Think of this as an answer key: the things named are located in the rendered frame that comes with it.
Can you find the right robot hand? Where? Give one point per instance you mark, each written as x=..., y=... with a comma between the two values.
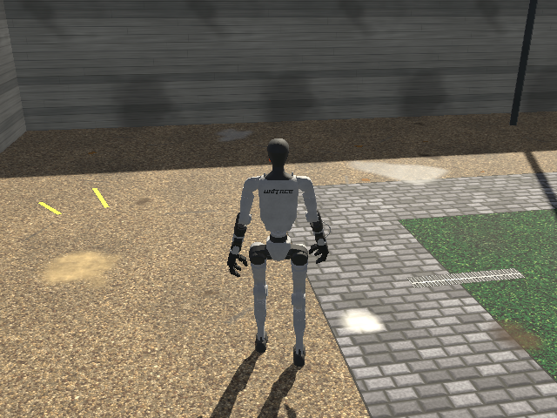
x=321, y=249

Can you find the left robot thigh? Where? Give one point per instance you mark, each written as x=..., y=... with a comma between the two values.
x=257, y=255

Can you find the left robot forearm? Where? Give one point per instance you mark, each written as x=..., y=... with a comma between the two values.
x=238, y=237

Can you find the right robot forearm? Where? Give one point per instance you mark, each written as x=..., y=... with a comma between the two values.
x=318, y=231

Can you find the left robot foot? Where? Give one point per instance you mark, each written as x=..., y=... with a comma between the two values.
x=261, y=344

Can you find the right robot upper arm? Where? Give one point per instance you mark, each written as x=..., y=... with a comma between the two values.
x=306, y=186

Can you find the left robot upper arm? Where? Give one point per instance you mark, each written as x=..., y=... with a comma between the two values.
x=250, y=185

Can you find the left robot hand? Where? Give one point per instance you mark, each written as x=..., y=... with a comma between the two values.
x=232, y=263

